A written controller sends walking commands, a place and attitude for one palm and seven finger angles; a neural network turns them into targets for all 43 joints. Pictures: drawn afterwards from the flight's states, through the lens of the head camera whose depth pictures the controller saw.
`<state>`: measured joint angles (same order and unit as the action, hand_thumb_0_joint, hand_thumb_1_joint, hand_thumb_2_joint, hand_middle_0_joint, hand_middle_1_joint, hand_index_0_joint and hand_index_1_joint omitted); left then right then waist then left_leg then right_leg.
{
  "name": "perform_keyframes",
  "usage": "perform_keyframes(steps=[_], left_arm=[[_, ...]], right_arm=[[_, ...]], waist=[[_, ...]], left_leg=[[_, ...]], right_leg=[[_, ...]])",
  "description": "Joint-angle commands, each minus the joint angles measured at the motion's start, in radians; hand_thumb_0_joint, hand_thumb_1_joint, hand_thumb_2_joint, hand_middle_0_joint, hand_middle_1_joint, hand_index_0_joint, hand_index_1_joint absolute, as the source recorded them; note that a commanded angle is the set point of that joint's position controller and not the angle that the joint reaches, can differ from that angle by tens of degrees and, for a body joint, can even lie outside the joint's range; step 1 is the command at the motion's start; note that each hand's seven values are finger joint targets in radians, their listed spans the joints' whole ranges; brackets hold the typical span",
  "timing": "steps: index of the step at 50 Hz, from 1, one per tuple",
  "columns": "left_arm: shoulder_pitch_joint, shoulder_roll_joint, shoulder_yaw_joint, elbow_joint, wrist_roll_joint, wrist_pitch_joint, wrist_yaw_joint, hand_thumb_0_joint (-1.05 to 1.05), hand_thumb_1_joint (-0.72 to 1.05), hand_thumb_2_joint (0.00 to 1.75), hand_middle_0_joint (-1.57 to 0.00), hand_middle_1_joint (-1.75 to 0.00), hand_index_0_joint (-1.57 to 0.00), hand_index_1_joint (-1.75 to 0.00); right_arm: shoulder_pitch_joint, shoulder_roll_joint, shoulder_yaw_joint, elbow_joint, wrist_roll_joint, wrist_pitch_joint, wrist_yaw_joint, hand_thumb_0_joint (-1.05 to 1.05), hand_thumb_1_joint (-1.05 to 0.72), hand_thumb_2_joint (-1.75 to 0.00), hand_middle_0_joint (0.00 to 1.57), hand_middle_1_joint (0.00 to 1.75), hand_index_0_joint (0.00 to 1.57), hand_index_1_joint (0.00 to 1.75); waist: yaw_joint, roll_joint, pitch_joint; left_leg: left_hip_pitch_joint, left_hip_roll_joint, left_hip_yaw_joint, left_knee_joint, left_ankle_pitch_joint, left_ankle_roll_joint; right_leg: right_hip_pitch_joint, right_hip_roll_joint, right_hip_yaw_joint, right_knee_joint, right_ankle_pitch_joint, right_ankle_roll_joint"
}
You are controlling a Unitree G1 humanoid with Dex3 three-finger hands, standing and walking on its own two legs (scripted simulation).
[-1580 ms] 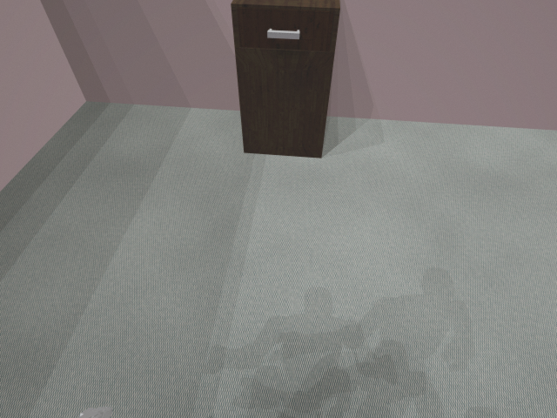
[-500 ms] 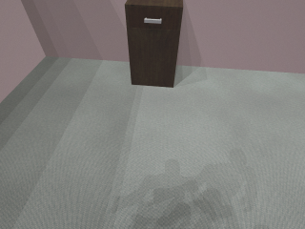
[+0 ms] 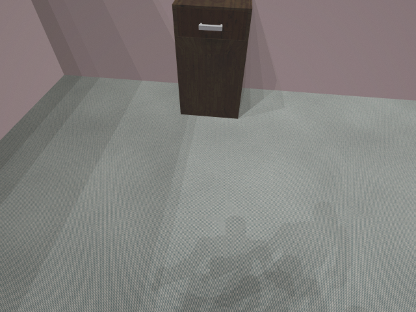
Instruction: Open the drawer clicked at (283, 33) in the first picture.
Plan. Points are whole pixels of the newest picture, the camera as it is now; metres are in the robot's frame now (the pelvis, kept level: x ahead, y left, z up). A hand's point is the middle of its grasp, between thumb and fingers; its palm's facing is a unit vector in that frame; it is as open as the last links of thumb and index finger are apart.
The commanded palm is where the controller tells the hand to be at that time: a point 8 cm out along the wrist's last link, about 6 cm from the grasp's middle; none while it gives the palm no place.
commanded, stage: walk to a spot facing it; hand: left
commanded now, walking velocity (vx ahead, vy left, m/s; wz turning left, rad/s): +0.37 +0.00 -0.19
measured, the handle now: (210, 26) +1.61 +0.07 -0.09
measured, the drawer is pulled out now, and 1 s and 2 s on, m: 0.00 0.00 0.00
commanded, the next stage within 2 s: take the last steps up to it in 1.80 s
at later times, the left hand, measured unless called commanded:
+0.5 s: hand out of the picture +0.14 +0.18 -0.19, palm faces -0.10 -0.99 -0.14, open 7.3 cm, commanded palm none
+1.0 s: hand (168, 232) +0.36 +0.13 -0.18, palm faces -0.06 -0.98 -0.17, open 7.2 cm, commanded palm none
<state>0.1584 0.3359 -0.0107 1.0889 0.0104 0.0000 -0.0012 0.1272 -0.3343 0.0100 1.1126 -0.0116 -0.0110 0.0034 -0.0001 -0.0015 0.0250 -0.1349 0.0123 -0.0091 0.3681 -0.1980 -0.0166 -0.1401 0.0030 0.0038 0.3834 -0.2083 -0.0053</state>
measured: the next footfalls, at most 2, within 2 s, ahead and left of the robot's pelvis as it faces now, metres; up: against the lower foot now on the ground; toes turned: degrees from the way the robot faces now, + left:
right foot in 0.66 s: +0.34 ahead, -0.14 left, +0.00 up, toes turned -15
left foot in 1.14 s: +0.50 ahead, +0.07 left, +0.00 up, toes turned +4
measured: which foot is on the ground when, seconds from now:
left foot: down 0.00-0.66, up 0.68-1.00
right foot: down 0.00-0.32, up 0.34-0.64, down 0.66-1.00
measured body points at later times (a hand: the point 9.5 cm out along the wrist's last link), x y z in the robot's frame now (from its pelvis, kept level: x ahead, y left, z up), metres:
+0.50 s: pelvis +0.12 +0.01 -0.01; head +0.14 +0.02 +0.44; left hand +0.15 +0.24 -0.18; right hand -0.02 -0.17 -0.15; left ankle +0.00 +0.13 -0.75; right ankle +0.14 -0.11 -0.68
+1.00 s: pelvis +0.32 -0.05 -0.01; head +0.31 -0.03 +0.44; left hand +0.36 +0.18 -0.17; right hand +0.37 -0.29 -0.14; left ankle +0.42 +0.08 -0.70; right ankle +0.30 -0.13 -0.75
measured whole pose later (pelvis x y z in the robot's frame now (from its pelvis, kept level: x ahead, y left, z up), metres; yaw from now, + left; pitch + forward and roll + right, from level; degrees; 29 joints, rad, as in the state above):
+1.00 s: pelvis +0.32 -0.05 -0.01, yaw -6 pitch -1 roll -2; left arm 0.30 0.18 0.04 1.07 0.03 -0.06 0.00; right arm 0.19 -0.16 -0.06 1.01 -0.03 -0.03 0.02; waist -0.01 0.00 -0.01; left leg -0.54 0.16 0.09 0.85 -0.21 -0.02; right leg -0.16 0.03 -0.17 0.41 -0.24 -0.07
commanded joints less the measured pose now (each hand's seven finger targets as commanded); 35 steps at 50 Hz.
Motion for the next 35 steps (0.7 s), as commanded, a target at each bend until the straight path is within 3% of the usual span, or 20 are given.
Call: perform_keyframes(steps=[1,3,6,11,12,13,14,15,16,17,18,21,24,27,30,31,32,33,34,35], left_arm=[[0.063,0.076,0.015,-0.023,0.007,0.002,0.013,0.0,0.9,0.9,-0.2,-0.3,-0.2,-0.3],[0.092,0.084,0.025,-0.028,0.012,0.008,0.002,0.0,0.9,0.9,-0.2,-0.3,-0.2,-0.3],[0.148,0.081,0.04,-0.038,0.013,0.003,-0.006,0.0,0.9,0.9,-0.2,-0.3,-0.2,-0.3],[0.23,0.082,0.067,-0.032,0.01,-0.023,0.001,0.0,0.9,0.9,-0.2,-0.3,-0.2,-0.3],[0.231,0.069,0.07,-0.034,0.011,-0.027,0.004,0.0,0.9,0.9,-0.2,-0.3,-0.2,-0.3],[0.216,0.053,0.072,-0.035,0.011,-0.03,0.005,0.0,0.9,0.9,-0.2,-0.3,-0.2,-0.3],[0.186,0.019,0.068,-0.044,0.009,-0.028,0.002,0.0,0.9,0.9,-0.2,-0.3,-0.2,-0.3],[0.139,-0.049,0.059,-0.072,0.005,-0.031,-0.003,0.0,0.9,0.9,-0.2,-0.3,-0.2,-0.3],[0.033,-0.053,0.051,-0.118,0.01,-0.048,0.004,0.0,0.9,0.9,-0.2,-0.3,-0.2,-0.3],[0.006,-0.049,0.061,-0.124,0.013,-0.048,0.005,0.0,0.9,0.9,-0.2,-0.3,-0.2,-0.3],[0.02,-0.077,0.061,-0.111,0.013,-0.047,-0.003,0.0,0.9,0.9,-0.2,-0.3,-0.2,-0.3],[0.029,-0.117,0.062,-0.107,0.015,-0.03,-0.027,0.0,0.9,0.9,-0.2,-0.3,-0.2,-0.3],[-0.045,-0.151,0.054,-0.142,0.013,-0.023,-0.039,0.0,0.9,0.9,-0.2,-0.3,-0.2,-0.3],[-0.074,-0.157,0.052,-0.149,0.005,-0.027,-0.04,0.0,0.9,0.9,-0.2,-0.3,-0.2,-0.3],[0.127,-0.108,0.07,-0.091,0.012,-0.036,-0.029,0.0,0.9,0.9,-0.2,-0.3,-0.2,-0.3],[0.267,-0.075,0.083,-0.049,0.018,-0.043,-0.022,0.0,0.9,0.9,-0.2,-0.3,-0.2,-0.3],[0.384,0.006,0.104,-0.015,0.027,-0.058,-0.009,0.0,0.9,0.9,-0.2,-0.3,-0.2,-0.3],[0.447,0.102,0.126,-0.004,0.019,-0.061,0.005,0.0,0.9,0.9,-0.2,-0.3,-0.2,-0.3],[0.4,0.124,0.13,-0.014,-0.001,-0.053,0.006,0.0,0.9,0.9,-0.2,-0.3,-0.2,-0.3],[0.297,0.086,0.116,-0.046,-0.002,-0.053,0.005,0.0,0.9,0.9,-0.2,-0.3,-0.2,-0.3]], right_arm=[[0.052,-0.072,-0.011,-0.024,-0.006,0.003,-0.009,0.0,-0.9,-0.9,0.2,0.3,0.2,0.3],[0.068,-0.076,-0.02,-0.032,-0.012,0.007,-0.006,0.0,-0.9,-0.9,0.2,0.3,0.2,0.3],[0.094,-0.063,-0.028,-0.046,-0.013,-0.002,-0.005,0.0,-0.9,-0.9,0.2,0.3,0.2,0.3],[0.142,-0.002,-0.037,-0.07,-0.005,-0.031,-0.007,0.0,-0.9,-0.9,0.2,0.3,0.2,0.3],[0.158,0.015,-0.037,-0.066,-0.003,-0.038,-0.008,0.0,-0.9,-0.9,0.2,0.3,0.2,0.3],[0.207,0.027,-0.036,-0.053,-0.001,-0.047,-0.01,0.0,-0.9,-0.9,0.2,0.3,0.2,0.3],[0.299,0.017,-0.041,-0.018,-0.001,-0.055,-0.014,0.0,-0.9,-0.9,0.2,0.3,0.2,0.3],[0.461,-0.053,-0.064,0.041,-0.015,-0.066,-0.022,0.0,-0.9,-0.9,0.2,0.3,0.2,0.3],[0.567,-0.059,-0.063,0.08,-0.016,-0.067,-0.035,0.0,-0.9,-0.9,0.2,0.3,0.2,0.3],[0.56,0.004,-0.045,0.08,-0.012,-0.065,-0.043,0.0,-0.9,-0.9,0.2,0.3,0.2,0.3],[0.512,0.019,-0.041,0.062,-0.013,-0.069,-0.045,0.0,-0.9,-0.9,0.2,0.3,0.2,0.3],[0.461,0.059,-0.038,0.048,-0.009,-0.088,-0.052,0.0,-0.9,-0.9,0.2,0.3,0.2,0.3],[0.479,0.089,-0.034,0.064,-0.01,-0.095,-0.055,0.0,-0.9,-0.9,0.2,0.3,0.2,0.3],[0.471,0.071,-0.04,0.082,-0.009,-0.09,-0.053,0.0,-0.9,-0.9,0.2,0.3,0.2,0.3],[0.425,0.023,-0.057,0.086,-0.003,-0.084,-0.051,0.0,-0.9,-0.9,0.2,0.3,0.2,0.3],[0.409,0.021,-0.061,0.08,0.0,-0.081,-0.046,0.0,-0.9,-0.9,0.2,0.3,0.2,0.3],[0.43,0.063,-0.054,0.073,0.009,-0.079,-0.032,0.0,-0.9,-0.9,0.2,0.3,0.2,0.3],[0.477,0.141,-0.048,0.044,0.02,-0.083,-0.029,0.0,-0.9,-0.9,0.2,0.3,0.2,0.3],[0.404,0.127,-0.052,0.016,0.017,-0.076,-0.028,0.0,-0.9,-0.9,0.2,0.3,0.2,0.3],[0.333,0.127,-0.064,-0.005,0.011,-0.068,-0.02,0.0,-0.9,-0.9,0.2,0.3,0.2,0.3]], waist=[[0.005,-0.018,-0.028],[0.01,-0.036,0.06],[0.018,-0.047,0.117],[0.009,-0.143,0.102],[-0.001,-0.14,0.116],[-0.027,-0.101,0.104],[-0.066,0.01,0.098],[-0.122,0.283,0.072],[-0.147,0.323,0.137],[-0.124,0.154,0.194],[-0.093,0.088,0.196],[-0.045,0.117,0.174],[-0.041,0.128,0.192],[-0.025,0.14,0.171],[0.071,0.127,0.036],[0.136,0.082,-0.041],[0.174,-0.018,-0.117],[0.156,-0.222,-0.225],[0.141,-0.177,-0.192],[0.113,-0.14,-0.086]], left_leg=[[-0.019,0.088,-0.057,-0.03,-0.142,0.027],[-0.111,0.074,-0.053,-0.02,-0.328,0.034],[-0.181,0.064,-0.033,0.062,-0.344,0.047],[-0.227,0.038,0.082,0.263,-0.245,0.031],[-0.203,0.044,0.093,0.239,-0.233,0.031],[-0.108,0.05,0.084,0.158,-0.204,0.035],[0.049,0.086,0.007,0.056,-0.137,0.062],[0.226,0.271,-0.269,-0.065,-0.015,0.141],[0.292,0.389,-0.41,-0.124,0.217,0.193],[0.257,0.414,-0.378,-0.099,0.359,0.225],[0.228,0.397,-0.303,-0.097,0.372,0.23],[0.179,0.304,-0.136,-0.151,0.3,0.185],[0.142,0.242,-0.011,-0.191,0.341,0.156],[0.102,0.233,0.067,-0.183,0.493,0.15],[0.126,0.243,0.122,0.069,0.758,0.128],[0.06,0.211,0.139,0.251,0.708,0.099],[-0.158,0.161,0.146,0.535,0.429,0.069],[-0.382,0.02,0.133,0.917,-0.295,0.036],[-0.446,0.045,0.035,1.061,-0.342,0.064],[-0.472,0.09,0.008,1.106,-0.248,0.062]], right_leg=[[-0.045,-0.101,0.113,-0.072,-0.206,-0.016],[-0.104,-0.095,0.15,-0.085,-0.374,-0.034],[-0.12,-0.104,0.199,-0.071,-0.417,-0.076],[-0.077,-0.207,0.329,-0.096,-0.32,-0.161],[-0.099,-0.211,0.324,-0.079,-0.26,-0.168],[-0.143,-0.182,0.273,-0.01,-0.176,-0.155],[-0.251,-0.09,0.164,0.154,-0.105,-0.112],[-0.445,0.035,-0.015,0.507,-0.127,-0.054],[-0.632,0.031,-0.032,0.669,-0.337,-0.039],[-0.667,-0.03,0.013,0.752,-0.296,-0.046],[-0.665,-0.063,0.012,0.787,-0.265,-0.042],[-0.634,-0.092,-0.034,0.767,-0.147,-0.027],[-0.583,-0.089,-0.106,0.571,-0.05,-0.024],[-0.385,-0.035,-0.169,0.346,0.005,-0.05],[-0.111,0.012,-0.176,0.257,0.025,-0.093],[0.077,0.023,-0.171,0.193,0.07,-0.102],[0.316,-0.118,-0.015,0.157,0.03,-0.15],[0.431,-0.422,0.459,0.031,-0.021,-0.271],[0.325,-0.473,0.557,-0.105,-0.157,-0.297],[0.136,-0.446,0.529,-0.171,-0.33,-0.264]])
